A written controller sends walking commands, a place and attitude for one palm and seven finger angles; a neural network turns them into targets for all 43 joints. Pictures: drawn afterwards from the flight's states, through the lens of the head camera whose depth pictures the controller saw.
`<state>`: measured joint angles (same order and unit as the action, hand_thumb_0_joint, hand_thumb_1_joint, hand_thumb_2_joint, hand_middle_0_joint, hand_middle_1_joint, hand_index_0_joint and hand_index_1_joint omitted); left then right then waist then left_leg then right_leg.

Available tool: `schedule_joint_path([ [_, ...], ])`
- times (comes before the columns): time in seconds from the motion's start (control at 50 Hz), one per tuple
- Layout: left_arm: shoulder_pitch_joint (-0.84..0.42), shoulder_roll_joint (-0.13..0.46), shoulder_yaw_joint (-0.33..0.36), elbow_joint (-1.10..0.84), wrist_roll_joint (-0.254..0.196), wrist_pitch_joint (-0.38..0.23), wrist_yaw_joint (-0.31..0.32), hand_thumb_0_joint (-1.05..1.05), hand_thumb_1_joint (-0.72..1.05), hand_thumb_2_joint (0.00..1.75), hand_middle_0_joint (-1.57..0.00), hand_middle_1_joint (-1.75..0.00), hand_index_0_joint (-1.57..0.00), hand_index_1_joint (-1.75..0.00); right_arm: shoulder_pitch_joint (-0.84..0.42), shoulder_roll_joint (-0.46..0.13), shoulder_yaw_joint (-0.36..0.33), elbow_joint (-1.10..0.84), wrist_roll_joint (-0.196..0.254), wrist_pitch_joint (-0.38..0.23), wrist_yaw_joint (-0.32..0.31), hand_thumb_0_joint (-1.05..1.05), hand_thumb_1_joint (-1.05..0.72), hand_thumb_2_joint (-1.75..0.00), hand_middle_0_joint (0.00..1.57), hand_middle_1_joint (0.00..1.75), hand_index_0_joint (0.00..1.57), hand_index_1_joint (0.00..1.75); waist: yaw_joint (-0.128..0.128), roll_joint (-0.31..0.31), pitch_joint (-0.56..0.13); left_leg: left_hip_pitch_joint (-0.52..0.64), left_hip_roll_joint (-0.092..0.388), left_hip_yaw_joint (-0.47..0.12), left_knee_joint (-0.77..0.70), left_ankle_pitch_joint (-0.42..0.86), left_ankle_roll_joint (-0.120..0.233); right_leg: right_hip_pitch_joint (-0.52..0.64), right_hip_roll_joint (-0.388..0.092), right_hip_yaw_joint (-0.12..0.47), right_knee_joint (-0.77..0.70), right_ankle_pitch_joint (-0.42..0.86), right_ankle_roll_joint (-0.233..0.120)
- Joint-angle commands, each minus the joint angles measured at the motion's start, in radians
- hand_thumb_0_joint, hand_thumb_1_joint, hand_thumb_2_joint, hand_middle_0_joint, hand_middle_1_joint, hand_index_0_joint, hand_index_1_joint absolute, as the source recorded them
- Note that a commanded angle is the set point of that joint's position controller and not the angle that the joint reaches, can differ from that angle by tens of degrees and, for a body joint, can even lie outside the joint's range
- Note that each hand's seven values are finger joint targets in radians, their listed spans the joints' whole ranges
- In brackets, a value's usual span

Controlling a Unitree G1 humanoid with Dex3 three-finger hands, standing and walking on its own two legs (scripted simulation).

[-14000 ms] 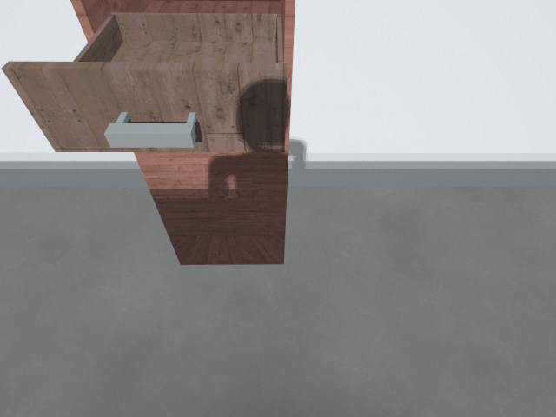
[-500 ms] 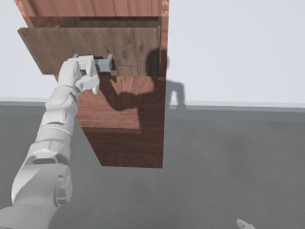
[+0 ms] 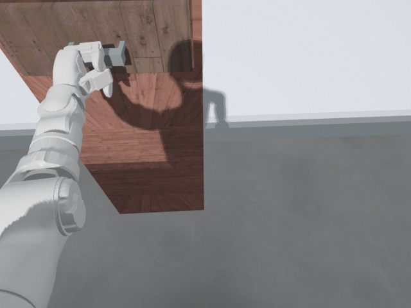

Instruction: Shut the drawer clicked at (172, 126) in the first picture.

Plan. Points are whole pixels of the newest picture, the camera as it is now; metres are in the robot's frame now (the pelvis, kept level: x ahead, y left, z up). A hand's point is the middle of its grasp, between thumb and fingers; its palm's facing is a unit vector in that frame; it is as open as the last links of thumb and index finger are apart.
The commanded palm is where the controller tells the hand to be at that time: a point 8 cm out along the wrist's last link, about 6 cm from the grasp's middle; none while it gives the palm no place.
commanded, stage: push the drawer shut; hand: left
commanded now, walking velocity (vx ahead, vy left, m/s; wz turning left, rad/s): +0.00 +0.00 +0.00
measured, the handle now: (95, 51) +0.58 +0.20 +0.18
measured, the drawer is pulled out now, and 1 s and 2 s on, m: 0.02 0.00 0.00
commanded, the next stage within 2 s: pull the fist back off the drawer in 0.30 s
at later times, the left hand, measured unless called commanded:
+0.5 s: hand (108, 67) +0.53 +0.16 +0.18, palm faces +0.02 -1.00 -0.03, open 2.9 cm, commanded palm +0.54 +0.20 +0.18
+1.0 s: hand (112, 71) +0.52 +0.15 +0.18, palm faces +0.00 -1.00 +0.01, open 3.3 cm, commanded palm +0.47 +0.21 +0.18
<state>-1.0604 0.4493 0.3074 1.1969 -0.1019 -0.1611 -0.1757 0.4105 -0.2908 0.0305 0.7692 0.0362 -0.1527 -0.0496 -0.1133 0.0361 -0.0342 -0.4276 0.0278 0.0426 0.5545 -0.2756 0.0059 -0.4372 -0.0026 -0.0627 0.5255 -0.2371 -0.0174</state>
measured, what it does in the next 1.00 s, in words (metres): stands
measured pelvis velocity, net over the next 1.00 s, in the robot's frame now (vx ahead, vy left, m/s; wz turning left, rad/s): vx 0.02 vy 0.00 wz -0.04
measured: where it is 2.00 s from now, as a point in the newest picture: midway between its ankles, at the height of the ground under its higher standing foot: outside the picture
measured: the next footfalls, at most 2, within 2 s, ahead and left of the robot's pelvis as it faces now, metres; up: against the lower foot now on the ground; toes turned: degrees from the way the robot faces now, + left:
none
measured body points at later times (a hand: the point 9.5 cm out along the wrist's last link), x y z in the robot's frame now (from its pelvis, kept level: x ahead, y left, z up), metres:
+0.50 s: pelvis +0.00 +0.00 +0.00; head +0.08 +0.00 +0.44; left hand +0.52 +0.21 +0.18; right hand -0.01 -0.27 -0.12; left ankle +0.00 +0.12 -0.73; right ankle +0.01 -0.11 -0.73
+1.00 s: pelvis +0.02 +0.00 +0.00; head +0.07 -0.01 +0.45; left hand +0.51 +0.21 +0.18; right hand +0.03 -0.26 -0.12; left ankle +0.00 +0.12 -0.73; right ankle +0.01 -0.11 -0.73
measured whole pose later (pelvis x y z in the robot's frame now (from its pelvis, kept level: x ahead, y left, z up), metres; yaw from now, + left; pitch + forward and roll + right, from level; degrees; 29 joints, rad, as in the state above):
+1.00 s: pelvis +0.02 +0.00 +0.00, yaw -2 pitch +10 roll -1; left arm -0.94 0.42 0.38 1.05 -0.10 -0.14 -0.18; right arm 0.43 -0.28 0.02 0.69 0.03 -0.09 -0.02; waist -0.11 0.05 -0.08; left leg -0.42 0.04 0.08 0.56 -0.31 0.01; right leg -0.45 0.01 -0.03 0.53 -0.26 -0.01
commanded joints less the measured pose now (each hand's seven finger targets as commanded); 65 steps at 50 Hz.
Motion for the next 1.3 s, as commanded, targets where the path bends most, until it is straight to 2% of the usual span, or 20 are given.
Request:
schedule_joint_path([
  [0.0, -0.647, 0.218, 0.023, -0.209, -0.004, -0.073, 0.013, 0.0, 0.9, 0.9, -1.4, -1.6, -1.4, -1.6, 0.106, -0.151, -0.048, -0.07, -0.003, -0.03, -0.004, 0.0, -0.9, -0.9, 0.2, 0.3, 0.2, 0.3, -0.068, 0.028, -0.333, 0.17, -0.018, -0.047, -0.05, 0.12, 0.03, 0.069, 0.024, 0.058, -0.061, 0.146, 0.005],
  [0.12, -0.694, 0.248, 0.04, -0.156, 0.015, -0.08, 0.018, 0.0, 0.9, 0.9, -1.4, -1.6, -1.4, -1.6, 0.149, -0.16, -0.052, -0.055, -0.016, -0.019, 0.001, 0.0, -0.9, -0.9, 0.2, 0.3, 0.2, 0.3, -0.084, 0.012, -0.362, 0.166, -0.014, -0.051, -0.033, 0.155, 0.029, 0.055, 0.029, 0.056, -0.052, 0.173, 0.007],
  [0.2, -0.743, 0.21, 0.002, -0.132, 0.022, -0.079, 0.021, 0.0, 0.9, 0.9, -1.4, -1.6, -1.4, -1.6, 0.168, -0.163, -0.054, -0.048, -0.02, -0.011, 0.002, 0.0, -0.9, -0.9, 0.2, 0.3, 0.2, 0.3, -0.115, 0.019, -0.328, 0.159, -0.01, -0.058, -0.033, 0.128, 0.028, -0.003, 0.031, 0.053, -0.059, 0.135, 0.01],
  [0.28, -0.777, 0.209, -0.005, -0.131, 0.02, -0.079, 0.036, 0.0, 0.9, 0.9, -1.4, -1.6, -1.4, -1.6, 0.182, -0.168, -0.053, -0.037, -0.021, -0.012, 0.0, 0.0, -0.9, -0.9, 0.2, 0.3, 0.2, 0.3, -0.128, 0.019, -0.327, 0.149, -0.006, -0.063, -0.031, 0.095, 0.029, -0.026, 0.031, 0.053, -0.063, 0.094, 0.011],
  [0.3, -0.792, 0.179, -0.031, -0.134, 0.017, -0.08, 0.034, 0.0, 0.9, 0.9, -1.4, -1.6, -1.4, -1.6, 0.178, -0.165, -0.052, -0.033, -0.019, -0.015, 0.0, 0.0, -0.9, -0.9, 0.2, 0.3, 0.2, 0.3, -0.136, 0.063, -0.329, 0.165, -0.003, -0.062, -0.032, 0.088, 0.025, -0.043, 0.029, 0.053, -0.063, 0.084, 0.012],
  [0.38, -0.803, 0.148, -0.05, -0.131, 0.005, -0.08, 0.039, 0.0, 0.9, 0.9, -1.4, -1.6, -1.4, -1.6, 0.187, -0.172, -0.049, -0.02, -0.019, -0.03, -0.003, 0.0, -0.9, -0.9, 0.2, 0.3, 0.2, 0.3, -0.146, 0.053, -0.318, 0.17, 0.003, -0.071, -0.033, 0.062, 0.025, -0.073, 0.03, 0.049, -0.067, 0.054, 0.012],
  [0.44, -0.801, 0.209, -0.01, -0.129, 0.009, -0.082, 0.037, 0.0, 0.9, 0.9, -1.4, -1.6, -1.4, -1.6, 0.186, -0.173, -0.048, -0.024, -0.019, -0.035, -0.002, 0.0, -0.9, -0.9, 0.2, 0.3, 0.2, 0.3, -0.132, 0.036, -0.366, 0.155, -0.003, -0.069, -0.025, 0.065, 0.027, -0.034, 0.028, 0.055, -0.057, 0.062, 0.014],
  [0.52, -0.782, 0.23, 0.014, -0.109, 0.013, -0.08, 0.029, 0.0, 0.9, 0.9, -1.4, -1.6, -1.4, -1.6, 0.182, -0.169, -0.046, -0.036, -0.021, -0.032, 0.002, 0.0, -0.9, -0.9, 0.2, 0.3, 0.2, 0.3, -0.121, 0.043, -0.363, 0.142, -0.009, -0.067, -0.018, 0.075, 0.027, -0.02, 0.03, 0.056, -0.052, 0.079, 0.01],
  [0.58, -0.776, 0.181, -0.019, -0.129, 0.01, -0.083, 0.021, 0.0, 0.9, 0.9, -1.4, -1.6, -1.4, -1.6, 0.176, -0.162, -0.045, -0.051, -0.021, -0.028, 0.007, 0.0, -0.9, -0.9, 0.2, 0.3, 0.2, 0.3, -0.123, 0.045, -0.351, 0.145, -0.011, -0.068, -0.02, 0.077, 0.028, -0.022, 0.031, 0.049, -0.05, 0.082, 0.007],
  [0.62, -0.765, 0.236, 0.033, -0.147, 0.011, -0.088, 0.021, 0.0, 0.9, 0.9, -1.4, -1.6, -1.4, -1.6, 0.176, -0.165, -0.048, -0.055, -0.024, -0.027, 0.011, 0.0, -0.9, -0.9, 0.2, 0.3, 0.2, 0.3, -0.101, 0.065, -0.39, 0.161, -0.015, -0.068, -0.012, 0.104, 0.026, -0.002, 0.032, 0.052, -0.042, 0.106, 0.005],
  [0.68, -0.693, 0.253, 0.055, -0.151, 0.006, -0.089, 0.011, 0.0, 0.9, 0.9, -1.4, -1.6, -1.4, -1.6, 0.169, -0.162, -0.049, -0.075, -0.022, -0.017, 0.013, 0.0, -0.9, -0.9, 0.2, 0.3, 0.2, 0.3, -0.083, 0.005, -0.404, 0.144, -0.016, -0.062, -0.007, 0.129, 0.032, 0.046, 0.034, 0.05, -0.036, 0.146, 0.005],
  [0.8, -0.554, 0.182, 0.025, -0.248, -0.013, -0.082, -0.008, 0.0, 0.9, 0.9, -1.4, -1.6, -1.4, -1.6, 0.125, -0.147, -0.052, -0.115, -0.011, -0.004, 0.019, 0.0, -0.9, -0.9, 0.2, 0.3, 0.2, 0.3, -0.04, 0.05, -0.401, 0.187, -0.014, -0.044, -0.016, 0.171, 0.028, 0.07, 0.036, 0.044, -0.031, 0.191, -0.001],
  [0.82, -0.531, 0.209, 0.057, -0.266, -0.018, -0.079, -0.005, 0.0, 0.9, 0.9, -1.4, -1.6, -1.4, -1.6, 0.127, -0.15, -0.055, -0.119, -0.013, -0.002, 0.018, 0.0, -0.9, -0.9, 0.2, 0.3, 0.2, 0.3, -0.029, 0.004, -0.411, 0.18, -0.013, -0.043, -0.018, 0.189, 0.031, 0.099, 0.037, 0.043, -0.028, 0.215, 0.0],
  [0.9, -0.376, 0.252, 0.104, -0.329, -0.017, -0.05, -0.006, 0.0, 0.9, 0.9, -1.4, -1.6, -1.4, -1.6, 0.088, -0.142, -0.055, -0.16, -0.004, 0.017, 0.016, 0.0, -0.9, -0.9, 0.2, 0.3, 0.2, 0.3, 0.02, -0.02, -0.408, 0.147, -0.018, -0.014, -0.028, 0.234, 0.037, 0.191, 0.033, 0.048, -0.021, 0.299, -0.001],
  [0.98, -0.241, 0.254, 0.127, -0.517, -0.033, -0.02, -0.006, 0.0, 0.9, 0.9, -1.4, -1.6, -1.4, -1.6, 0.04, -0.134, -0.06, -0.208, 0.002, 0.03, 0.021, 0.0, -0.9, -0.9, 0.2, 0.3, 0.2, 0.3, 0.066, 0.009, -0.453, 0.198, -0.017, 0.0, -0.029, 0.356, 0.038, 0.27, 0.034, 0.047, -0.009, 0.418, -0.01],
  [1.08, -0.254, 0.174, 0.059, -0.6, -0.051, 0.047, -0.006, 0.0, 0.9, 0.9, -1.4, -1.6, -1.4, -1.6, 0.004, -0.126, -0.059, -0.208, 0.013, 0.048, 0.008, 0.0, -0.9, -0.9, 0.2, 0.3, 0.2, 0.3, 0.032, -0.012, -0.355, 0.232, -0.012, 0.002, -0.041, 0.364, 0.041, 0.237, 0.033, 0.039, -0.036, 0.424, -0.004],
  [1.14, -0.307, 0.101, -0.001, -0.624, -0.054, 0.07, 0.002, 0.0, 0.9, 0.9, -1.4, -1.6, -1.4, -1.6, -0.012, -0.115, -0.058, -0.194, 0.015, 0.047, 0.0, 0.0, -0.9, -0.9, 0.2, 0.3, 0.2, 0.3, 0.011, 0.016, -0.346, 0.28, -0.011, -0.01, -0.044, 0.361, 0.037, 0.198, 0.031, 0.034, -0.048, 0.395, -0.003],
  [1.18, -0.303, 0.119, 0.013, -0.619, -0.06, 0.075, 0.007, 0.0, 0.9, 0.9, -1.4, -1.6, -1.4, -1.6, -0.014, -0.121, -0.056, -0.188, 0.013, 0.049, -0.006, 0.0, -0.9, -0.9, 0.2, 0.3, 0.2, 0.3, 0.014, -0.01, -0.362, 0.294, -0.012, -0.016, -0.037, 0.384, 0.038, 0.212, 0.032, 0.036, -0.046, 0.411, -0.005],
  [1.22, -0.197, 0.088, 0.015, -0.659, -0.065, 0.079, 0.003, 0.0, 0.9, 0.9, -1.4, -1.6, -1.4, -1.6, -0.037, -0.11, -0.056, -0.203, 0.012, 0.047, 0.0, 0.0, -0.9, -0.9, 0.2, 0.3, 0.2, 0.3, 0.054, 0.042, -0.422, 0.33, -0.015, -0.018, -0.035, 0.464, 0.033, 0.247, 0.026, 0.035, -0.031, 0.455, -0.01],
  [1.28, 0.001, 0.08, 0.03, -0.705, -0.085, 0.102, -0.012, 0.0, 0.9, 0.9, -1.4, -1.6, -1.4, -1.6, -0.073, -0.11, -0.055, -0.229, 0.015, 0.056, 0.011, 0.0, -0.9, -0.9, 0.2, 0.3, 0.2, 0.3, 0.092, -0.035, -0.421, 0.314, -0.013, -0.011, -0.038, 0.541, 0.035, 0.314, 0.022, 0.031, -0.024, 0.539, -0.008],
])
